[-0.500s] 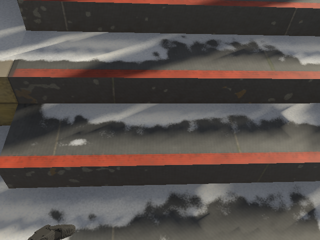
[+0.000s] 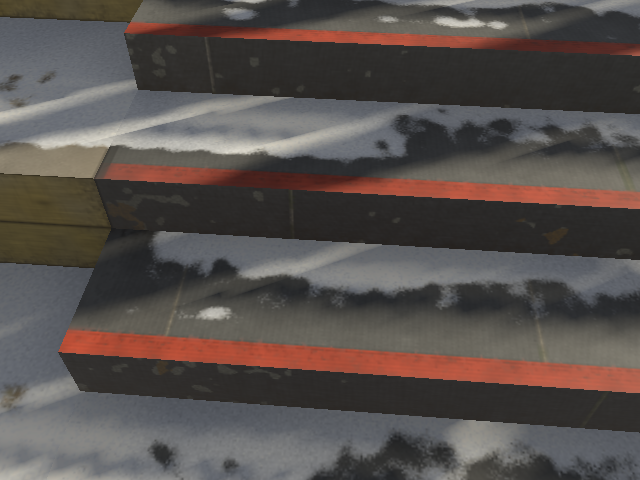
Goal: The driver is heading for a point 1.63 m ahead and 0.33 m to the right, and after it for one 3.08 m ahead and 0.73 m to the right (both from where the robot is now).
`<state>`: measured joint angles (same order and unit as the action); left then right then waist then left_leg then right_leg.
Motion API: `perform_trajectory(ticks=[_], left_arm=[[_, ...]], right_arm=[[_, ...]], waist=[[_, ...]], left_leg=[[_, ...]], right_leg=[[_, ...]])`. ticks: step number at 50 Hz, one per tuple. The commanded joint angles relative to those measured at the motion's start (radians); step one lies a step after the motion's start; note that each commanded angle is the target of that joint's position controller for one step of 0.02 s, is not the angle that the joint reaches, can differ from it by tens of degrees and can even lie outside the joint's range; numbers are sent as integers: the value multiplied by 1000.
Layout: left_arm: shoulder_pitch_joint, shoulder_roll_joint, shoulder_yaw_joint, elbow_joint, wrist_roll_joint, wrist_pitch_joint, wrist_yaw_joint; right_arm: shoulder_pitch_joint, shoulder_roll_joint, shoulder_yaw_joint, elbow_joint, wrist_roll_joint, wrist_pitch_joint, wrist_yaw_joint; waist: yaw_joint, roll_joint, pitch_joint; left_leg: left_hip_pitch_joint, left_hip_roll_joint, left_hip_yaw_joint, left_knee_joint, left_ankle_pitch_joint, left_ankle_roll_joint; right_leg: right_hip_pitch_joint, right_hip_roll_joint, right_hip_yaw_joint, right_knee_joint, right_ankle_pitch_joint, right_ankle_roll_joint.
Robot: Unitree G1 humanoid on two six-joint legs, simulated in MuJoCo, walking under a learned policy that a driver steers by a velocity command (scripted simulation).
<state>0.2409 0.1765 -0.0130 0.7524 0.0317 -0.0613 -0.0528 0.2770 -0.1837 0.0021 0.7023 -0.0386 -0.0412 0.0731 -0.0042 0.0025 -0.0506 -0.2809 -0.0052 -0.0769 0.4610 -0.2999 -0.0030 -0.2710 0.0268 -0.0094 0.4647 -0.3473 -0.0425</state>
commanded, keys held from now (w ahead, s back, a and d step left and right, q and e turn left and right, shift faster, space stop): w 0.30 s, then w+e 0.70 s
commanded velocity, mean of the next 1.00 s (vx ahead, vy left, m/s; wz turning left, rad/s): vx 0.42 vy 0.00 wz -0.27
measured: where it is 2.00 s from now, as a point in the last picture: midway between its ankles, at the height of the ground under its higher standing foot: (406, 153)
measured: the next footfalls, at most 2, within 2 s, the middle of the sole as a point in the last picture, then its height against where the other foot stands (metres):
left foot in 0.60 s outside the picture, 0.14 m higher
right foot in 1.18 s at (406, 325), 0.15 m higher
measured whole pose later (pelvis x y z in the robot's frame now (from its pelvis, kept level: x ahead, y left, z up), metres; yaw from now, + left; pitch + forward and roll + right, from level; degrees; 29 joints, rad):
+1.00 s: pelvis +0.48 +0.08 +0.14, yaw -19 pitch +6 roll +2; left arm 0.01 0.16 -0.05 0.83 0.01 -0.04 -0.11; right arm 0.53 -0.11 0.07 1.17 -0.15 -0.08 0.03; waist -0.06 -0.03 -0.14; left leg -0.13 0.03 0.26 0.41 -0.37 0.01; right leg -1.38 -0.03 0.05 2.07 -0.16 -0.27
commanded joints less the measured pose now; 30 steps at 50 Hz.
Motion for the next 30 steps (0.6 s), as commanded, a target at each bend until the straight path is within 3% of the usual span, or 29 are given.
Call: perform_trajectory(ticks=[1,4,6,8,10,12,13,14,15,16,17,18,19,20,21,22,23,25,26,27,28,29,30], left_arm=[[-2,171,57,-60,14,-32,28],[-55,145,53,-83,0,-29,44],[-69,126,46,-92,4,-21,39],[-81,117,44,-104,21,-21,26],[-96,125,50,-122,22,-38,22],[-71,116,49,-118,16,-51,26],[29,122,53,-92,15,-55,32],[126,143,59,-62,18,-51,29],[247,145,61,-28,23,-43,32],[452,200,77,16,29,-25,41],[613,230,79,75,41,-5,32],[528,244,79,108,77,-1,14],[470,175,59,144,84,8,-10],[423,71,24,182,71,4,-25],[353,3,-2,206,66,-2,-28],[331,-4,-4,227,83,-7,-20],[248,-6,-7,229,108,-15,-11],[150,77,9,204,142,-31,3],[105,112,10,180,128,-39,-13],[70,170,23,156,73,-39,-40],[28,275,52,118,15,-54,-49],[27,356,70,114,13,-67,-66],[15,394,88,98,0,-83,-77]], right_arm=[[-5,-137,-50,-76,-8,-39,-33],[34,-112,-49,-76,-7,-54,-55],[60,-112,-50,-74,-3,-55,-58],[88,-141,-53,-74,0,-52,-69],[104,-179,-58,-71,11,-48,-82],[50,-194,-54,-69,11,-34,-81],[-10,-216,-63,-72,-13,-18,-71],[-61,-206,-62,-87,-30,-17,-61],[-68,-191,-61,-95,-46,-24,-40],[-99,-177,-58,-109,-55,-32,-9],[-153,-91,-42,-92,-51,-57,11],[-118,-41,-30,-101,-7,-69,12],[-171,-49,-23,-124,-5,-64,5],[-222,-39,-12,-162,-22,-46,-7],[-264,7,13,-190,-29,-23,-17],[-304,39,41,-217,-26,-8,-24],[-334,44,51,-230,-9,-4,-32],[-391,25,66,-242,13,-10,-40],[-436,-44,55,-263,17,-5,-49],[-573,-11,89,-311,19,24,-26],[-519,-35,84,-294,25,24,6],[-335,-59,76,-220,53,39,25],[-124,-146,45,-131,53,41,28]], waist=[[14,-55,-11],[-14,-55,-1],[-20,-9,9],[-35,74,24],[-41,100,53],[0,89,73],[61,115,48],[108,65,10],[140,-8,-75],[214,-128,-148],[273,-186,-54],[161,-79,95],[132,-70,167],[93,-54,137],[53,-41,136],[44,-112,103],[12,-80,109],[-20,-57,100],[-37,15,46],[-60,-33,62],[-130,-187,52],[-200,-232,-30],[-261,-198,-99]], left_leg=[[-70,27,-7,-72,-61,78],[40,34,16,-84,-36,117],[83,61,-26,-144,-79,158],[176,160,-198,-210,-110,255],[233,275,-334,-241,-53,345],[129,243,-256,-243,7,323],[38,216,-193,-210,124,318],[9,153,-96,-84,299,284],[-111,59,6,149,469,210],[-399,-46,95,524,457,121],[-720,-102,91,988,-267,90],[-942,-20,-21,1309,-302,136],[-1121,5,-18,1523,-356,184],[-1199,45,-23,1584,-374,227],[-1212,80,-34,1570,-370,260],[-1188,57,-17,1679,-441,272],[-1152,68,-7,1567,-402,270],[-985,83,50,1354,-277,251],[-745,111,91,1111,-89,229],[-386,78,142,985,-214,159],[-144,-15,238,974,-189,92],[-25,-70,257,922,16,75],[8,-100,241,666,101,95]], right_leg=[[99,-184,222,-165,-224,-119],[21,-171,177,-166,-164,-135],[-8,-122,99,-98,-98,-111],[-124,-50,-2,43,-2,-62],[-208,-36,-40,75,-35,-51],[-30,-38,-61,-76,-12,-80],[125,-27,-68,-61,90,-111],[240,-11,-85,-93,142,-133],[449,-47,-28,-88,252,-176],[719,-195,231,-90,451,-317],[775,-396,510,-177,587,-437],[666,-474,490,-181,418,-376],[597,-494,456,-204,357,-357],[568,-485,395,-236,283,-317],[472,-439,334,-274,180,-266],[351,-377,290,-301,80,-246],[227,-319,227,-332,-20,-216],[-12,-230,146,-390,-124,-178],[-180,-216,132,-453,-130,-152],[-493,-241,135,-615,-72,-161],[-565,-234,120,-570,424,-193],[-451,-250,67,-427,1077,-192],[-222,-224,14,-180,1381,-127]])
Velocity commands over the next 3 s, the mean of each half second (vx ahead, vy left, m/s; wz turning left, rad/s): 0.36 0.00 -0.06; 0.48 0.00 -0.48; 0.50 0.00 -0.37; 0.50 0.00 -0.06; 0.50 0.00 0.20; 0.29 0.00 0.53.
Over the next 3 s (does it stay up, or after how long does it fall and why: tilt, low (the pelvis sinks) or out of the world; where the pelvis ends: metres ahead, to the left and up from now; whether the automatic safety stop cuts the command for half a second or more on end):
stays up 1.58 -0.44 0.70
